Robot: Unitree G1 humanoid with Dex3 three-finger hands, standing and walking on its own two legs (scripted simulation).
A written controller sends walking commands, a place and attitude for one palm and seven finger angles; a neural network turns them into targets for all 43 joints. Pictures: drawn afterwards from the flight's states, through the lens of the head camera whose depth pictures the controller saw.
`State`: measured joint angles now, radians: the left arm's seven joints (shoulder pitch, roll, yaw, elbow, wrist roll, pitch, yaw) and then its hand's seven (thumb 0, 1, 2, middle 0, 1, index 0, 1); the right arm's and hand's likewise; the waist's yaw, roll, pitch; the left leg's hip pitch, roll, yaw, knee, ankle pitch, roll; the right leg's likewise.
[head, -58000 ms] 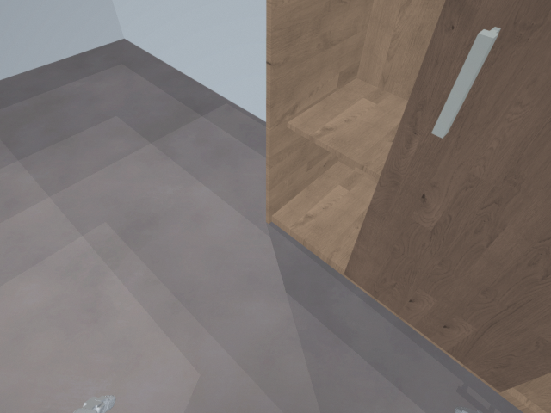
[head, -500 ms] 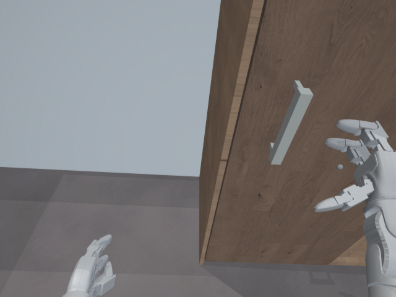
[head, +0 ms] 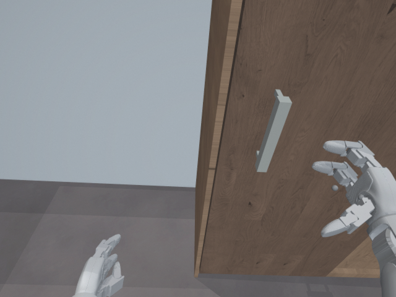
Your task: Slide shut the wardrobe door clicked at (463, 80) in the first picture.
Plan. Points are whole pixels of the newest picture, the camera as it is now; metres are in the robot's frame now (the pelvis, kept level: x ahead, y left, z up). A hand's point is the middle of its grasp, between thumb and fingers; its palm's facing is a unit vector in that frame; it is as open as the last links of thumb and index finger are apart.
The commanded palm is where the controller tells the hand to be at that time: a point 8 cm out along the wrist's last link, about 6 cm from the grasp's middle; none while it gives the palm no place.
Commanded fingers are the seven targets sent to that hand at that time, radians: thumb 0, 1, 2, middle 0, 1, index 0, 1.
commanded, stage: draw the hand back to the body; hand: right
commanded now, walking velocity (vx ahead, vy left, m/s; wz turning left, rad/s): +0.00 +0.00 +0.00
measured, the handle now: (269, 132) +0.43 -0.15 +0.16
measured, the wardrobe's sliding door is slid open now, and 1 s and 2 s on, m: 0.00 0.00 0.00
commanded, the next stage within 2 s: step back with the hand held close in 1.34 s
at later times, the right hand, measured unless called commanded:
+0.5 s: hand (359, 214) +0.21 -0.24 +0.17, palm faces +0.39 +0.88 -0.28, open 13.3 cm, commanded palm +0.16 -0.28 +0.18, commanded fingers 0.00 -0.10 -0.51 0.23 0.77 0.23 0.77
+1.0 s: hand (375, 224) +0.19 -0.26 +0.17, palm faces +0.43 +0.81 -0.39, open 8.4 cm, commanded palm +0.15 -0.29 +0.18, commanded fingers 0.00 -0.90 -0.90 0.20 0.30 0.20 0.30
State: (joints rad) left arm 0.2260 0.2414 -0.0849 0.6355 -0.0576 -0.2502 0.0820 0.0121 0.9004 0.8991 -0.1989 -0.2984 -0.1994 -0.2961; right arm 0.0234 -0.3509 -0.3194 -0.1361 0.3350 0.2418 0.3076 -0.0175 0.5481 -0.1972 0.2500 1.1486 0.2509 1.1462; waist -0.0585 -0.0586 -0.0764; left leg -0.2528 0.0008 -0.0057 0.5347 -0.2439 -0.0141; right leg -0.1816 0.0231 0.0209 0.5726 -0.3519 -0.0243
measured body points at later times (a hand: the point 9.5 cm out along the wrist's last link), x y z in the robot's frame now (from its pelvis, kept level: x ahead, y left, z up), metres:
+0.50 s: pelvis -0.01 +0.01 +0.00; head -0.03 +0.02 +0.45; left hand +0.18 +0.22 -0.08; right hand +0.19 -0.29 +0.19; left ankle +0.03 +0.13 -0.73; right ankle -0.03 -0.10 -0.73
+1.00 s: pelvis +0.01 +0.00 +0.01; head -0.02 +0.02 +0.45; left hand +0.19 +0.22 -0.07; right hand +0.17 -0.30 +0.19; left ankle +0.03 +0.13 -0.73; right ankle -0.03 -0.10 -0.73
